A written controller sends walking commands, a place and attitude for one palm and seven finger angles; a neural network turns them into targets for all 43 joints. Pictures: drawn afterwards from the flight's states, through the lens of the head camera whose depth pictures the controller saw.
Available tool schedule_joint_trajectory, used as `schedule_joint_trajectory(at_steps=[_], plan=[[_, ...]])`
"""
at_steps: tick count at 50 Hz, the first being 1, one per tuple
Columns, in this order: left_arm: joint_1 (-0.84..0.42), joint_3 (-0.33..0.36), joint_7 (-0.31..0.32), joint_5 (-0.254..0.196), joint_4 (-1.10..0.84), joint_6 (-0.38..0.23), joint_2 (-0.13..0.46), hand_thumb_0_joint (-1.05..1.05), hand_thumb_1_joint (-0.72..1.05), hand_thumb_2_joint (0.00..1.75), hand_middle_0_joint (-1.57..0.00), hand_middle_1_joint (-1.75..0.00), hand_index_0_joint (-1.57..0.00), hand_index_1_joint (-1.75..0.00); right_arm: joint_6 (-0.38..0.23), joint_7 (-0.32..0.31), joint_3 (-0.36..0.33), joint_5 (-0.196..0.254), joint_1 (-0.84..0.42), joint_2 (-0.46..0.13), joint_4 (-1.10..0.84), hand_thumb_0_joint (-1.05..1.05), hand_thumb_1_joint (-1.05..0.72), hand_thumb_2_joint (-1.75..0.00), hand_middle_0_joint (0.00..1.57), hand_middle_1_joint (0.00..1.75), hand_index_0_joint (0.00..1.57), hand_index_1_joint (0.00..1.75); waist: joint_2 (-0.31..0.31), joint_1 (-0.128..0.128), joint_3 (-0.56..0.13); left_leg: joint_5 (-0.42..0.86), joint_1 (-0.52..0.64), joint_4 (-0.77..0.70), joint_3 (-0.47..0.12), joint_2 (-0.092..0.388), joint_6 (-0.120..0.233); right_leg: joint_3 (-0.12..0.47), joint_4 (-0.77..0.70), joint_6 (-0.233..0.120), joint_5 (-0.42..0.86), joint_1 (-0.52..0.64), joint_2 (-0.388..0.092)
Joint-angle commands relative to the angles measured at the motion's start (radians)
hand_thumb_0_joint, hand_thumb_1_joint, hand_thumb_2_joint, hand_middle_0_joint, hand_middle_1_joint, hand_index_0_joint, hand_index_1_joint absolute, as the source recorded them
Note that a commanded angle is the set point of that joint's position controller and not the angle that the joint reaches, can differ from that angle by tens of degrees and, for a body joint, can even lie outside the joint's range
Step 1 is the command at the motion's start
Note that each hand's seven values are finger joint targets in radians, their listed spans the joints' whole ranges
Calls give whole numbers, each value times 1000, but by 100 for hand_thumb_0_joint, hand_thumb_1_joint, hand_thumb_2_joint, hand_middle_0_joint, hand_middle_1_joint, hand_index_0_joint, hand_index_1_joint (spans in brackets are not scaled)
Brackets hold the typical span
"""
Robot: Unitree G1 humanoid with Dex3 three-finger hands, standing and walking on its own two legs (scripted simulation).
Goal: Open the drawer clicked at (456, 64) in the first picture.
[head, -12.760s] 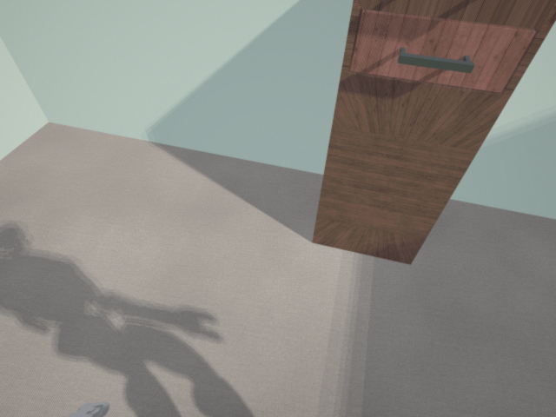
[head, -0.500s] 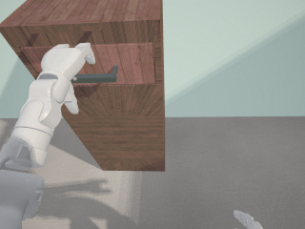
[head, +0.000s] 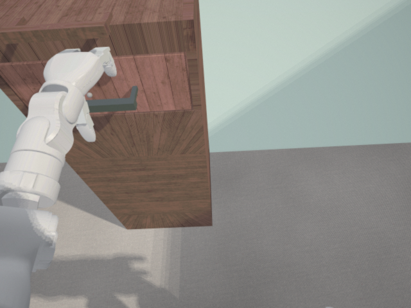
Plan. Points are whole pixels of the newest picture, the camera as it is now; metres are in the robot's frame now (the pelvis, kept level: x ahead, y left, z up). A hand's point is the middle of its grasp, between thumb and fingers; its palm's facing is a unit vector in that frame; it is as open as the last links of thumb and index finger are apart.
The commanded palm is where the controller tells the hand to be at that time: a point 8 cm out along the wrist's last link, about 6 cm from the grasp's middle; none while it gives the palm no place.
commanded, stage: move the hooked fingers above the handle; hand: left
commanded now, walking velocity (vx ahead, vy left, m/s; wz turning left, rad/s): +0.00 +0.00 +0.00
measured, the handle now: (98, 99) +0.51 +0.25 +0.12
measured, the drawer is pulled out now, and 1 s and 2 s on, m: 0.00 0.00 0.00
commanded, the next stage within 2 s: none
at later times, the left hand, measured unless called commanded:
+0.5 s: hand (82, 94) +0.46 +0.24 +0.18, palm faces +0.01 -0.01 -1.00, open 13.9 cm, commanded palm +0.43 +0.26 +0.23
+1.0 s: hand (81, 90) +0.47 +0.24 +0.18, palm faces +0.01 -0.01 -1.00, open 13.8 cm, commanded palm +0.44 +0.26 +0.23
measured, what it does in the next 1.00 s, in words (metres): stands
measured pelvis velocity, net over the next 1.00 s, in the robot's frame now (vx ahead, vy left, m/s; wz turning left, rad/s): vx -0.01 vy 0.01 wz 0.00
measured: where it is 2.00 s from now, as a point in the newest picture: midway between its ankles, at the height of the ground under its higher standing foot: outside the picture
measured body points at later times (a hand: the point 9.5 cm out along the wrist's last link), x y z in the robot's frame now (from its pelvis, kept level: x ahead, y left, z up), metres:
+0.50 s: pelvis -0.01 +0.00 +0.00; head +0.04 -0.02 +0.45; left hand +0.45 +0.24 +0.23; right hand +0.10 -0.26 -0.13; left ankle -0.05 +0.11 -0.74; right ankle -0.02 -0.12 -0.74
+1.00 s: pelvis -0.01 +0.01 +0.00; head +0.04 -0.01 +0.45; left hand +0.46 +0.24 +0.23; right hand +0.08 -0.25 -0.14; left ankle -0.05 +0.11 -0.74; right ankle -0.02 -0.12 -0.74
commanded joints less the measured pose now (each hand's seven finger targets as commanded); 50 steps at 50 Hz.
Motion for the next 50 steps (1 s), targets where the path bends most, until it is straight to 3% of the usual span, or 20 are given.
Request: schedule_joint_trajectory(at_steps=[1,2,4,8,10,12,14,15,19,21,24,30,31,35,37,38,42,44,46,50], plan=[[-398,118,35,-18,-221,-5,273,0,-50,30,-30,-120,-30,-120,-21,-10,-45,3,-14,-129,-124,0,-90,-90,20,30,20,30,-73,18,-405,559,123,4,-20,-21,37,31,7,-26,469,283,30],[-386,145,34,-23,-207,-5,298,0,-50,30,-30,-120,-30,-120,-21,-13,-46,6,-14,-134,-122,0,-90,-90,20,30,20,30,-101,20,-399,537,107,0,-16,-22,39,33,0,-27,464,299,30],[-377,187,40,-13,-205,-7,361,0,-50,30,-30,-120,-30,-120,-18,-20,-41,7,-22,-138,-121,0,-90,-90,20,30,20,30,-88,32,-390,493,78,-11,-12,-28,39,36,4,-26,460,317,27],[-453,120,43,-13,-225,-18,303,0,-50,30,-30,-120,-30,-120,-26,-26,-45,13,-22,-132,-117,0,-90,-90,20,30,20,30,-46,2,-370,437,105,-12,-14,-29,38,39,-11,-26,387,262,29],[-465,126,48,-6,-221,-29,315,0,-50,30,-30,-120,-30,-120,-31,-30,-45,11,-11,-132,-112,0,-90,-90,20,30,20,30,-26,2,-383,440,120,-9,-20,-32,38,37,-10,-29,377,253,32],[-532,44,42,-12,-243,-38,225,0,-50,30,-30,-120,-30,-120,-38,-32,-49,12,-4,-125,-106,0,-90,-90,20,30,20,30,-25,-31,-389,454,162,-1,-25,-28,38,33,-18,-29,362,213,34],[-525,100,50,-14,-214,-37,289,0,-50,30,-30,-120,-30,-120,-41,-34,-49,9,3,-131,-97,0,-90,-90,20,30,20,30,-27,-18,-387,437,162,-3,-31,-30,37,33,-17,-30,351,215,36],[-544,72,48,-14,-210,-38,258,0,-50,30,-30,-120,-30,-120,-44,-34,-47,9,1,-126,-98,0,-90,-90,20,30,20,30,-18,-19,-391,440,159,-4,-27,-33,35,33,-17,-30,356,216,33],[-521,116,52,-10,-110,-26,305,0,-50,30,-30,-120,-30,-120,-43,-35,-39,8,-1,-132,-88,0,-90,-90,20,30,20,30,-62,-8,-354,416,107,-12,-24,-31,32,30,-17,-29,358,235,30],[-509,116,52,2,-105,-23,309,0,-50,30,-30,-120,-30,-120,-41,-33,-34,7,-13,-129,-98,0,-90,-90,20,30,20,30,-40,7,-364,437,100,-15,-20,-30,30,31,-8,-31,373,248,27],[-462,147,46,12,-78,-17,346,0,-50,30,-30,-120,-30,-120,-35,-34,-33,6,-15,-134,-108,0,-90,-90,20,30,20,30,-71,16,-377,450,80,-12,-14,-27,32,35,0,-28,401,282,25],[-448,87,17,-8,-215,-40,267,0,-50,30,-30,-120,-30,-120,-33,-28,-44,8,-18,-130,-133,0,-90,-90,20,30,20,30,-47,3,-397,498,150,0,-26,-20,37,35,-8,-26,385,234,32],[-440,112,17,-15,-210,-42,293,0,-50,30,-30,-120,-30,-120,-33,-28,-45,9,-14,-133,-130,0,-90,-90,20,30,20,30,-39,4,-376,488,143,-2,-29,-19,35,33,-11,-29,375,227,33],[-505,96,31,-17,-186,-52,281,0,-50,30,-30,-120,-30,-120,-38,-34,-42,12,-5,-132,-108,0,-90,-90,20,30,20,30,-35,-10,-337,431,133,-12,-35,-24,31,26,-20,-31,315,184,37],[-575,66,43,-18,-207,-61,253,0,-50,30,-30,-120,-30,-120,-46,-35,-47,10,5,-128,-99,0,-90,-90,20,30,20,30,-17,-29,-357,426,157,-5,-38,-24,30,27,-26,-33,294,169,38],[-590,101,55,-11,-199,-63,296,0,-50,30,-30,-120,-30,-120,-48,-36,-49,8,15,-131,-88,0,-90,-90,20,30,20,30,-8,-21,-387,425,162,-4,-42,-26,29,31,-21,-34,294,174,39],[-604,95,72,-2,-163,-54,285,0,-50,30,-30,-120,-30,-120,-54,-29,-49,2,27,-128,-81,0,-90,-90,20,30,20,30,9,-17,-432,512,173,8,-45,-25,23,26,-8,-37,340,196,40],[-571,126,78,3,-99,-36,317,0,-50,30,-30,-120,-30,-120,-50,-27,-45,1,33,-132,-72,0,-90,-90,20,30,20,30,-15,-9,-407,493,144,1,-41,-21,23,23,-7,-35,348,203,39],[-542,98,69,9,-42,-13,289,0,-50,30,-30,-120,-30,-120,-46,-28,-37,4,24,-134,-78,0,-90,-90,20,30,20,30,-43,-10,-365,469,110,-8,-33,-19,24,21,-8,-33,349,203,36],[-478,113,39,22,-45,-7,315,0,-50,30,-30,-120,-30,-120,-34,-30,-36,8,14,-139,-100,0,-90,-90,20,30,20,30,-74,3,-371,480,88,-8,-27,-17,30,27,-4,-30,379,239,34]])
